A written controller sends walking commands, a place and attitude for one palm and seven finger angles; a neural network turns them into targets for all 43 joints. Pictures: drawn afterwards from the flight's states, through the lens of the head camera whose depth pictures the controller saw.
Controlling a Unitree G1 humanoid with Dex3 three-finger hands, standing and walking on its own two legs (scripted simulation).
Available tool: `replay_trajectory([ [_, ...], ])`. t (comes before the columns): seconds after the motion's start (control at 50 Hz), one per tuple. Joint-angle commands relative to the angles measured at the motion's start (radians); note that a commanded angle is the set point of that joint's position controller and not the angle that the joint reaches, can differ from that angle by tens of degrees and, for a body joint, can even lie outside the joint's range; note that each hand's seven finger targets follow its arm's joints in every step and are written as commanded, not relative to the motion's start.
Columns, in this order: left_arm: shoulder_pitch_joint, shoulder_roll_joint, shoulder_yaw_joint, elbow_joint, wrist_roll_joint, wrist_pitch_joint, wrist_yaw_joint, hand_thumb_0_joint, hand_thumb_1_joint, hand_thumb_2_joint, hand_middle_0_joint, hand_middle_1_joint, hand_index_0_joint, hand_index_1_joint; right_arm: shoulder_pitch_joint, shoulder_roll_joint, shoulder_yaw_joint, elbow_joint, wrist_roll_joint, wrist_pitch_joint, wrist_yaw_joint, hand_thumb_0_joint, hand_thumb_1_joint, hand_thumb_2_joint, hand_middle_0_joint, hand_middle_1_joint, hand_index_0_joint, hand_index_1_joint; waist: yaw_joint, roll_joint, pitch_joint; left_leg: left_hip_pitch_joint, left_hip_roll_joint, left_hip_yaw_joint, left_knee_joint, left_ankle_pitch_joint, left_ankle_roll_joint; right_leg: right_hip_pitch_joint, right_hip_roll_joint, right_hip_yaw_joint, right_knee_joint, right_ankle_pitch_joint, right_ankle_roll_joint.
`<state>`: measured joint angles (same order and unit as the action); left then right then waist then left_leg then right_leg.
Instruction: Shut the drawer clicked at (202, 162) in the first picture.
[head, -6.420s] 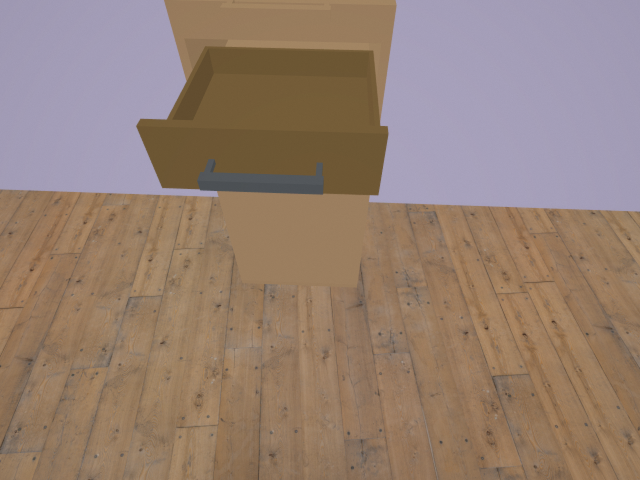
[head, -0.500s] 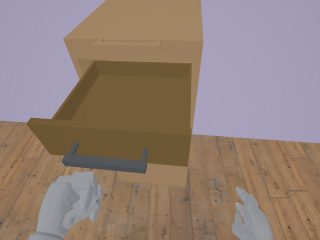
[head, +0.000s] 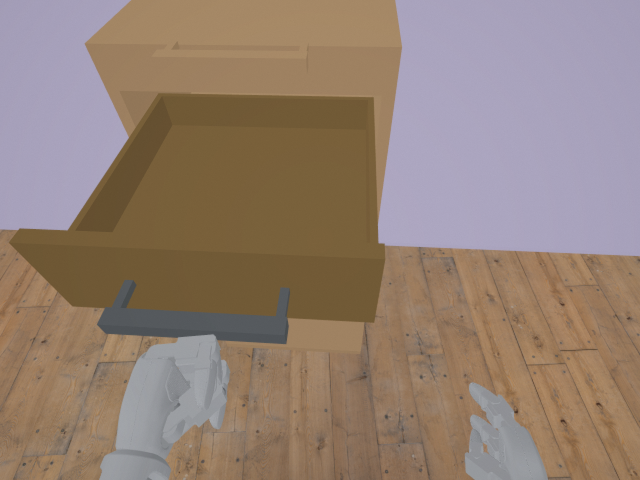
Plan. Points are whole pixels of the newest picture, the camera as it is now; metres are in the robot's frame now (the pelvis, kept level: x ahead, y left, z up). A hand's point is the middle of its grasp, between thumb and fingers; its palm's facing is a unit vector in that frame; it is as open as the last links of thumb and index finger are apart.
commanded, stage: bring the fist close to the handle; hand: left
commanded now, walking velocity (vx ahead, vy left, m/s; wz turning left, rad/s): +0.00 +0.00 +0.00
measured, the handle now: (200, 308) +0.28 +0.15 +0.11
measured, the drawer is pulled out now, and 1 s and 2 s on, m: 0.30 0.28 0.15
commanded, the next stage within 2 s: push the drawer shut in 0.32 s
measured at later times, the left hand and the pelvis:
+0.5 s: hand (211, 393) +0.19 +0.12 +0.10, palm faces +0.01 -1.00 -0.06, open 3.3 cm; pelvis +0.00 -0.01 +0.00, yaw +1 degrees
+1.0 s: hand (224, 366) +0.22 +0.11 +0.09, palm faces -0.04 -1.00 -0.06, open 2.8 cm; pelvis -0.02 -0.02 +0.00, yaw +2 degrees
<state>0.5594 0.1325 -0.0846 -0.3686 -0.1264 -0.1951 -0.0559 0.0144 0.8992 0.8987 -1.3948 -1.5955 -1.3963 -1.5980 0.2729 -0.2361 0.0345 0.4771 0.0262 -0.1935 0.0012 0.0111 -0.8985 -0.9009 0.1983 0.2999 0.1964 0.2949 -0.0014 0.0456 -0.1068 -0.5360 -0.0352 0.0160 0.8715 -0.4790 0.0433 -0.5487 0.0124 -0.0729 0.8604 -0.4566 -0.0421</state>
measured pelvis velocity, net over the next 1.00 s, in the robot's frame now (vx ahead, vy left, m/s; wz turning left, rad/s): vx -0.02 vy -0.02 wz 0.03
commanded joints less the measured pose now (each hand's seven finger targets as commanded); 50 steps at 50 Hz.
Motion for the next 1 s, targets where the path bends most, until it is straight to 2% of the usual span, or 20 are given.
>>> replay_trajectory([
  [0.0,-0.01,0.08,0.073,-0.272,-0.023,-0.091,0.018,0.0,0.9,0.9,-1.4,-1.6,-1.4,-1.6,-0.069,-0.102,-0.051,-0.185,0.011,-0.04,-0.001,0.0,-0.9,-0.9,0.2,0.3,0.2,0.3,-0.001,-0.033,-0.159,0.061,0.032,-0.052,-0.109,0.373,-0.016,0.11,-0.007,0.021,-0.096,0.352,0.016],
  [0.04,-0.004,0.061,0.056,-0.277,-0.033,-0.098,0.013,0.0,0.9,0.9,-1.4,-1.6,-1.4,-1.6,-0.07,-0.1,-0.048,-0.185,0.013,-0.041,0.001,0.0,-0.9,-0.9,0.2,0.3,0.2,0.3,-0.005,-0.014,-0.149,0.062,0.034,-0.054,-0.106,0.381,-0.016,0.103,-0.006,0.018,-0.094,0.356,0.016],
  [0.1,0.045,0.041,0.042,-0.238,-0.043,-0.089,-0.001,0.0,0.9,0.9,-1.4,-1.6,-1.4,-1.6,-0.066,-0.106,-0.051,-0.183,0.015,-0.034,0.001,0.0,-0.9,-0.9,0.2,0.3,0.2,0.3,-0.012,-0.05,-0.118,0.04,0.035,-0.052,-0.101,0.365,-0.015,0.093,-0.004,0.019,-0.105,0.358,0.02],
  [0.16,0.018,0.061,0.051,-0.212,-0.038,-0.077,-0.011,0.0,0.9,0.9,-1.4,-1.6,-1.4,-1.6,-0.07,-0.115,-0.052,-0.178,0.015,-0.026,-0.005,0.0,-0.9,-0.9,0.2,0.3,0.2,0.3,-0.025,-0.073,-0.088,0.022,0.032,-0.055,-0.1,0.323,-0.01,0.082,-0.007,0.027,-0.119,0.329,0.023],
  [0.24,0.029,0.096,0.09,-0.231,-0.039,-0.073,-0.012,0.0,0.9,0.9,-1.4,-1.6,-1.4,-1.6,-0.069,-0.11,-0.055,-0.193,0.015,-0.018,-0.009,0.0,-0.9,-0.9,0.2,0.3,0.2,0.3,-0.012,-0.097,-0.121,0.012,0.026,-0.046,-0.095,0.31,-0.006,0.113,-0.014,0.045,-0.121,0.346,0.029],
  [0.26,0.034,0.105,0.101,-0.242,-0.036,-0.078,-0.006,0.0,0.9,0.9,-1.4,-1.6,-1.4,-1.6,-0.074,-0.107,-0.054,-0.189,0.014,-0.015,-0.01,0.0,-0.9,-0.9,0.2,0.3,0.2,0.3,-0.005,-0.066,-0.122,0.016,0.023,-0.043,-0.096,0.318,-0.007,0.122,-0.014,0.046,-0.123,0.352,0.025],
  [0.34,0.012,0.094,0.102,-0.264,-0.052,-0.107,0.0,0.0,0.9,0.9,-1.4,-1.6,-1.4,-1.6,-0.076,-0.099,-0.047,-0.19,0.015,-0.02,-0.007,0.0,-0.9,-0.9,0.2,0.3,0.2,0.3,-0.012,-0.042,-0.127,0.014,0.022,-0.04,-0.09,0.308,-0.008,0.119,-0.015,0.051,-0.122,0.348,0.026],
  [0.36,0.012,0.117,0.131,-0.26,-0.053,-0.114,0.004,0.0,0.9,0.9,-1.4,-1.6,-1.4,-1.6,-0.076,-0.101,-0.051,-0.181,0.014,-0.019,-0.009,0.0,-0.9,-0.9,0.2,0.3,0.2,0.3,-0.011,-0.047,-0.127,0.012,0.023,-0.041,-0.084,0.304,-0.008,0.12,-0.016,0.057,-0.13,0.344,0.026],
  [0.4,0.017,0.081,0.091,-0.247,-0.059,-0.12,-0.01,0.0,0.9,0.9,-1.4,-1.6,-1.4,-1.6,-0.076,-0.102,-0.048,-0.185,0.016,-0.023,-0.007,0.0,-0.9,-0.9,0.2,0.3,0.2,0.3,-0.02,-0.035,-0.11,0.007,0.022,-0.039,-0.082,0.288,-0.008,0.102,-0.017,0.057,-0.134,0.332,0.029],
  [0.46,-0.049,0.108,0.109,-0.195,-0.063,-0.115,-0.024,0.0,0.9,0.9,-1.4,-1.6,-1.4,-1.6,-0.075,-0.117,-0.048,-0.164,0.014,-0.024,-0.013,0.0,-0.9,-0.9,0.2,0.3,0.2,0.3,-0.041,-0.063,-0.079,-0.01,0.022,-0.048,-0.074,0.259,-0.006,0.085,-0.022,0.076,-0.156,0.299,0.034],
  [0.52,-0.083,0.09,0.084,-0.169,-0.062,-0.099,-0.039,0.0,0.9,0.9,-1.4,-1.6,-1.4,-1.6,-0.069,-0.122,-0.048,-0.172,0.016,-0.025,-0.014,0.0,-0.9,-0.9,0.2,0.3,0.2,0.3,-0.043,-0.085,-0.091,-0.005,0.02,-0.047,-0.079,0.247,-0.005,0.086,-0.025,0.08,-0.162,0.285,0.038],
  [0.62,-0.203,0.116,0.105,-0.151,-0.051,-0.08,-0.011,0.0,0.9,0.9,-1.4,-1.6,-1.4,-1.6,-0.074,-0.123,-0.041,-0.17,0.015,-0.023,-0.017,0.0,-0.9,-0.9,0.2,0.3,0.2,0.3,-0.033,-0.049,-0.117,0.019,0.018,-0.051,-0.102,0.239,-0.006,0.095,-0.022,0.071,-0.162,0.239,0.029],
  [0.64,-0.225,0.097,0.092,-0.155,-0.055,-0.08,-0.006,0.0,0.9,0.9,-1.4,-1.6,-1.4,-1.6,-0.079,-0.12,-0.039,-0.171,0.014,-0.024,-0.016,0.0,-0.9,-0.9,0.2,0.3,0.2,0.3,-0.036,-0.058,-0.12,0.02,0.018,-0.051,-0.104,0.244,-0.005,0.102,-0.023,0.071,-0.164,0.249,0.031],
  [0.7,-0.256,0.104,0.103,-0.128,-0.051,-0.082,0.009,0.0,0.9,0.9,-1.4,-1.6,-1.4,-1.6,-0.071,-0.123,-0.04,-0.157,0.013,-0.024,-0.016,0.0,-0.9,-0.9,0.2,0.3,0.2,0.3,-0.042,-0.074,-0.12,0.025,0.018,-0.051,-0.103,0.258,-0.006,0.104,-0.021,0.068,-0.164,0.277,0.033],
  [0.76,-0.382,0.12,0.103,-0.111,-0.049,-0.089,0.015,0.0,0.9,0.9,-1.4,-1.6,-1.4,-1.6,-0.083,-0.13,-0.036,-0.132,0.013,-0.024,-0.019,0.0,-0.9,-0.9,0.2,0.3,0.2,0.3,-0.063,-0.063,-0.096,0.022,0.017,-0.058,-0.102,0.226,-0.004,0.08,-0.022,0.074,-0.178,0.224,0.032],
  [0.84,-0.445,0.11,0.089,-0.072,-0.054,-0.095,0.003,0.0,0.9,0.9,-1.4,-1.6,-1.4,-1.6,-0.097,-0.129,-0.034,-0.121,0.016,-0.031,-0.021,0.0,-0.9,-0.9,0.2,0.3,0.2,0.3,-0.057,-0.047,-0.121,0.035,0.016,-0.057,-0.116,0.196,-0.006,0.087,-0.025,0.081,-0.191,0.178,0.032],
  [0.86,-0.478,0.122,0.096,-0.05,-0.05,-0.092,0.007,0.0,0.9,0.9,-1.4,-1.6,-1.4,-1.6,-0.098,-0.132,-0.033,-0.109,0.018,-0.027,-0.022,0.0,-0.9,-0.9,0.2,0.3,0.2,0.3,-0.064,-0.041,-0.107,0.04,0.018,-0.062,-0.122,0.191,-0.005,0.079,-0.023,0.075,-0.195,0.165,0.027],
  [0.88,-0.521,0.095,0.062,-0.042,-0.05,-0.09,0.003,0.0,0.9,0.9,-1.4,-1.6,-1.4,-1.6,-0.102,-0.129,-0.03,-0.104,0.019,-0.027,-0.022,0.0,-0.9,-0.9,0.2,0.3,0.2,0.3,-0.072,-0.031,-0.105,0.053,0.017,-0.065,-0.127,0.18,-0.004,0.067,-0.021,0.073,-0.197,0.153,0.028],
  [0.92,-0.57,0.122,0.089,-0.016,-0.058,-0.084,0.004,0.0,0.9,0.9,-1.4,-1.6,-1.4,-1.6,-0.108,-0.133,-0.03,-0.094,0.02,-0.029,-0.025,0.0,-0.9,-0.9,0.2,0.3,0.2,0.3,-0.068,-0.03,-0.111,0.05,0.017,-0.067,-0.134,0.159,-0.006,0.074,-0.022,0.08,-0.208,0.122,0.027],
  [0.98,-0.636,0.105,0.072,0.02,-0.055,-0.076,0.009,0.0,0.9,0.9,-1.4,-1.6,-1.4,-1.6,-0.118,-0.13,-0.028,-0.084,0.022,-0.026,-0.027,0.0,-0.9,-0.9,0.2,0.3,0.2,0.3,-0.069,-0.035,-0.116,0.069,0.018,-0.071,-0.154,0.144,-0.006,0.076,-0.021,0.074,-0.217,0.101,0.026],
])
